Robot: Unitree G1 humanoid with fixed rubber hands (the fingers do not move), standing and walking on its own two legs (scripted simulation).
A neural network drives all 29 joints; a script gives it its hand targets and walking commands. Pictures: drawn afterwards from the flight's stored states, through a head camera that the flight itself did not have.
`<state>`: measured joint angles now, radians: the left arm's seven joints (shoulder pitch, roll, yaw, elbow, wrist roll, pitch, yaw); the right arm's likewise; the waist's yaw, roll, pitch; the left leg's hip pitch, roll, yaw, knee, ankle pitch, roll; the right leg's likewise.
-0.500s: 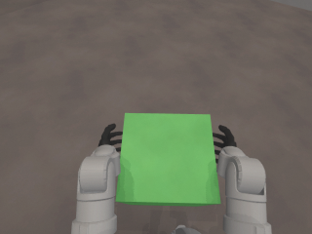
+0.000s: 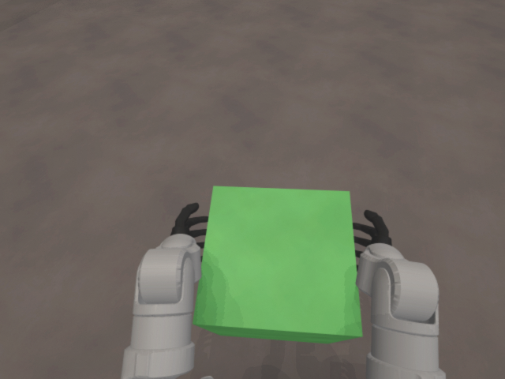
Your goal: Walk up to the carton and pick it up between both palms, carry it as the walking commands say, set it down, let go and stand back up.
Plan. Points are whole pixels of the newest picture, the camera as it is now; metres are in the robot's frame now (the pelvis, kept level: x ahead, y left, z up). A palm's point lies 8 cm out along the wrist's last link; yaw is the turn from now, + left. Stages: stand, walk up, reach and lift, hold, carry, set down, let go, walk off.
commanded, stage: carry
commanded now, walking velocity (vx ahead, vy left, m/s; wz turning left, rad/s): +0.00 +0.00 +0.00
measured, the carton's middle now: (276, 272) +0.31 -0.04 -0.03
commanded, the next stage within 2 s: none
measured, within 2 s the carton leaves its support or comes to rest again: neither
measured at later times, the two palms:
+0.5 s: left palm (204, 257) +0.27 +0.07 +0.11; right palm (420, 251) +0.26 -0.22 +0.11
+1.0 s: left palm (198, 198) +0.38 +0.08 +0.10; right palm (377, 182) +0.38 -0.20 +0.11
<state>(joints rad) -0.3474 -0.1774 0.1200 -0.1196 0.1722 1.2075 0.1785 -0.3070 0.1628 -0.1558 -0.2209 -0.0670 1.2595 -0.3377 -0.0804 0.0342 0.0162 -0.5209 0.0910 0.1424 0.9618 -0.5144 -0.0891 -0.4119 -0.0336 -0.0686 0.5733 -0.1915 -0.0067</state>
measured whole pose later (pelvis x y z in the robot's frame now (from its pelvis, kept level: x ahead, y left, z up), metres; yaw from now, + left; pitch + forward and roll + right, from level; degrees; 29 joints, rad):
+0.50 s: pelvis -0.02 -0.06 +0.01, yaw +0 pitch +1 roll +0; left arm -0.35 -0.18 0.13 -0.05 0.14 1.26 0.26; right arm -0.33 0.17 -0.19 -0.07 -0.13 1.25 -0.26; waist -0.02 -0.01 -0.13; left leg -0.33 0.08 0.13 0.54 -0.33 0.00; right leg -0.30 -0.02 -0.17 0.41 -0.14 -0.05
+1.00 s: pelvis +0.09 -0.06 +0.02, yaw +2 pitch +4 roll -1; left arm -0.35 -0.18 0.11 -0.11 0.12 1.27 0.28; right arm -0.32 0.17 -0.18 -0.13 -0.13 1.26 -0.25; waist 0.01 -0.02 -0.11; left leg -0.40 0.07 0.15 0.62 -0.37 0.00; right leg -0.15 -0.05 -0.26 0.35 -0.26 -0.02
